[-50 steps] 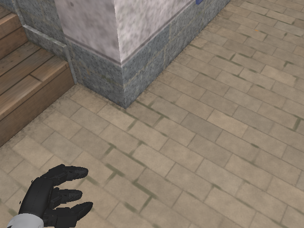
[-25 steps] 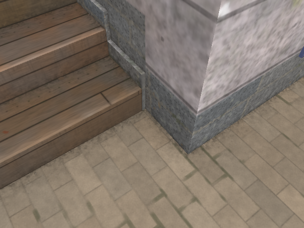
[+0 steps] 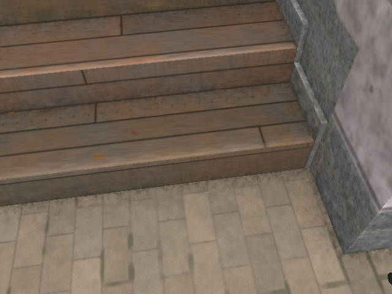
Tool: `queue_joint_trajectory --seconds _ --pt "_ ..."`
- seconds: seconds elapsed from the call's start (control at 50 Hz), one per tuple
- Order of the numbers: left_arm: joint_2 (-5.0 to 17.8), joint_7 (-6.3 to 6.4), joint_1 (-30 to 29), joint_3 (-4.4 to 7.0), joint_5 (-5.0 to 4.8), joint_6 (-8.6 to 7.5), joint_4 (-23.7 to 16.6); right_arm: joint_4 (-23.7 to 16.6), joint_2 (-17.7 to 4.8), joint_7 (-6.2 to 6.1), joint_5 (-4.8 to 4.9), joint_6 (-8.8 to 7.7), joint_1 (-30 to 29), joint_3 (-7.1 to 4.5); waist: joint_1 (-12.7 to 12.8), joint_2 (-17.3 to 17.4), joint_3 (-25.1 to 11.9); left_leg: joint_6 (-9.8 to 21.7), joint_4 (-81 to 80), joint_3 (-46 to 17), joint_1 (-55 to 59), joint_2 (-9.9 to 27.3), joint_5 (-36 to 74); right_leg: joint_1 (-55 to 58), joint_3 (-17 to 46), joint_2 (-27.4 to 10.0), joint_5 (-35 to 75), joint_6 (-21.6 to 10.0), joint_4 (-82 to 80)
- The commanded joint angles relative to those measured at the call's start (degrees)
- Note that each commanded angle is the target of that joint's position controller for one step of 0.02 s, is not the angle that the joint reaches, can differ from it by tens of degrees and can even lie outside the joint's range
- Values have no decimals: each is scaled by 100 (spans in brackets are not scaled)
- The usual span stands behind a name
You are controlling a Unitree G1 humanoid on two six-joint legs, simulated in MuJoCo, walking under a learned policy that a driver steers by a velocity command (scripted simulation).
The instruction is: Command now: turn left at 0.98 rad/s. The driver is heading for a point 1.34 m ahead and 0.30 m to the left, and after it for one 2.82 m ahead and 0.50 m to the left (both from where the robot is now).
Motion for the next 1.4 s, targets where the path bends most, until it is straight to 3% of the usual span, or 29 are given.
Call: queue_joint_trajectory --seconds 0.02,0.06,0.1,0.16,0.28,0.38,0.4,0.42,0.44,0.46,0.48,0.52,0.6,0.66,0.82,0.84,0.88,0.9,0.92,0.94,0.98,1.04,1.22,1.28,1.3,1.32,1.34,1.36,1.4 --pt "1194 35 191 324 267 -35 -312 -531 -319 107 -17 -89 339 -60 -231 -1850 -979 -35 2113 576 -1229 -19 -2443 1544 2396 -2395 671 -1388 -1358" --pt "694 143 -288 214 262 -33 -618 -317 -1056 203 -38 -146 432 -264 -213 -1134 -721 -355 3425 830 -1474 752 -1644 1237 1555 -2300 712 -1429 -1147" --pt "565 269 -277 131 174 49 -664 -181 -744 211 -104 -56 446 -160 -112 -633 -469 -491 4065 1097 -1602 839 -1078 1153 669 -1788 672 -1158 -1046" --pt "684 342 -35 163 98 145 -661 -350 -373 265 171 -38 244 -5 53 -985 -476 -605 3568 1569 -1764 1207 -657 1529 -9 -1657 943 -1262 -1142" --pt "1070 238 269 327 159 189 -609 -482 -212 341 13 -109 -20 88 358 -1171 -732 -601 1921 1943 -839 1566 -723 1602 -848 -2061 979 -1285 -1119" --pt "1072 28 105 385 -166 109 -535 -299 -214 351 31 54 344 -17 -2 -1113 -800 -87 -154 2323 562 1188 -386 1338 -1240 -2173 1203 -886 -376" --pt "851 -6 272 329 -211 99 -439 -127 -310 309 19 59 708 -87 -123 -861 -890 112 -793 2265 1328 1007 106 980 -1464 -1992 1013 -594 187" --pt "529 -57 501 234 -75 97 -411 -37 -743 234 29 24 1062 -228 -159 229 -947 417 -1105 1255 2472 1608 1965 -167 -1891 -1519 -185 -135 1467" --pt "176 -94 423 71 269 87 -738 -236 -1300 152 -51 -37 976 -251 87 1996 -964 1275 -729 -715 3048 3151 4476 -1987 -1875 -839 -3035 325 3259" --pt "573 -18 -39 188 131 75 -821 -276 -1171 237 -270 -190 1059 -225 -470 1447 -1657 2061 -1083 -982 2535 3554 4008 -2081 -882 -689 -3038 363 4230" --pt "744 38 -225 239 -64 111 -831 -173 -984 279 -294 -294 892 -142 -395 1000 -1316 1798 -1208 -395 2245 3159 3227 -2086 -726 -784 -2532 265 4438" --pt "663 149 -28 240 3 191 -644 -106 -562 213 -95 -333 257 -7 -54 654 -905 1177 -1197 268 1774 2557 2412 -1975 -610 -877 -1650 211 4102" --pt "477 127 419 174 18 232 -491 -45 -305 116 -151 -366 -104 148 208 608 -1011 1115 -1277 736 1371 2277 2621 -1119 -691 -683 -863 296 3513" --pt "402 -65 133 86 -77 103 -635 245 -515 138 1 -430 498 76 -156 917 -843 1165 -2107 -1 1575 2402 -1809 -1289 -781 -694 -657 100 2346" --pt "295 -271 114 10 -166 -356 -716 473 -619 302 112 -704 593 68 -91 584 -95 1159 -2249 -181 883 2520 -2226 -469 -961 -635 -919 -414 713" --pt "182 -362 507 -34 324 -141 -583 566 -678 399 -303 -611 638 57 88 447 -365 971 -2146 281 647 2079 -2620 386 -1451 -278 -951 -383 273" --pt "373 -316 1774 40 289 -124 -198 461 -309 412 -331 -566 85 144 802 -250 -269 686 -822 793 -953 1503 -2623 2297 -1298 -314 -1031 -430 32" --pt "878 -235 2801 133 375 -211 -27 210 252 411 -319 -617 -434 304 1308 -1664 -311 378 1502 1505 -2046 842 -2029 3014 728 -1724 -2843 -690 -1056" --pt "1443 -187 2676 252 351 -244 -157 -102 363 396 -292 -684 -551 358 1107 -1664 -43 360 2573 1172 -3506 370 -1742 3020 3168 -2714 -4207 -1241 -2004" --pt "1329 -142 2287 270 274 -231 -222 -103 154 396 -345 -709 -543 322 848 -989 91 369 3141 655 -3846 836 -1071 2817 3431 -2896 -4385 -1506 -1989" --pt "830 -162 1621 125 150 -296 -323 202 -189 506 -374 -725 -84 228 291 -626 -86 184 3019 920 -3207 1203 -249 2401 2026 -2183 -3361 -1127 -1796" --pt "551 -150 1661 16 109 -417 -218 378 -188 683 -414 -570 -5 231 193 -865 70 -117 2831 1479 -2542 1372 386 1668 937 -1618 -2442 -1096 -2304" --pt "623 -170 2438 47 84 -505 364 135 73 750 -283 -577 -1417 448 495 -747 651 219 177 2297 -1583 1342 1145 2303 -467 -1599 936 -1065 -2835" --pt "898 -101 2432 67 102 -471 568 301 -84 574 -349 -603 -859 390 70 -968 62 557 -56 2547 -161 769 303 2678 -793 -1708 5077 -936 -1423" --pt "1039 -65 2335 89 142 -433 601 582 -274 474 -341 -632 152 294 -450 -1055 -535 652 -39 2475 980 583 -35 2502 -804 -1711 5982 -897 -233" --pt "1013 -44 2025 73 136 -414 511 1016 -506 372 -386 -674 1541 181 -1162 -861 -1204 712 -177 2075 2772 899 -21 1456 -872 -1478 5062 -819 1422" --pt "259 -122 2406 -114 -6 -435 230 1151 -1154 265 -600 -716 2163 -3 -1019 468 -2222 852 -509 -17 4679 2509 -2755 -495 -961 -790 2070 -764 3739" --pt "29 -143 2394 -162 -102 -478 101 1134 -1300 310 -554 -750 2139 -33 -753 1480 -2888 894 -1741 -2611 4880 3482 -4652 -1498 -321 -93 -1497 -835 5065" --pt "423 -166 1442 -67 -55 -429 18 1176 -560 303 -452 -811 1166 121 -468 191 -955 659 -2090 -1239 3069 3173 -3068 -2017 -224 -732 -425 -932 5062"
Next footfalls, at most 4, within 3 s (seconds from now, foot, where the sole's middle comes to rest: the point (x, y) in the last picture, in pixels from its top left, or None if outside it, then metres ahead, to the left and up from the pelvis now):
0.42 left None -0.01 0.14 -0.77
0.90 right None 0.15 -0.05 -0.77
1.32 left None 0.38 0.36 -0.77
1.76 right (118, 222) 0.69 0.32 -0.77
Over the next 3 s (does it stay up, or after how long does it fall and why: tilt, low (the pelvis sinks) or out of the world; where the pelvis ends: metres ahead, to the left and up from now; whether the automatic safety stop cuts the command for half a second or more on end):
stays up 1.46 0.33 0.48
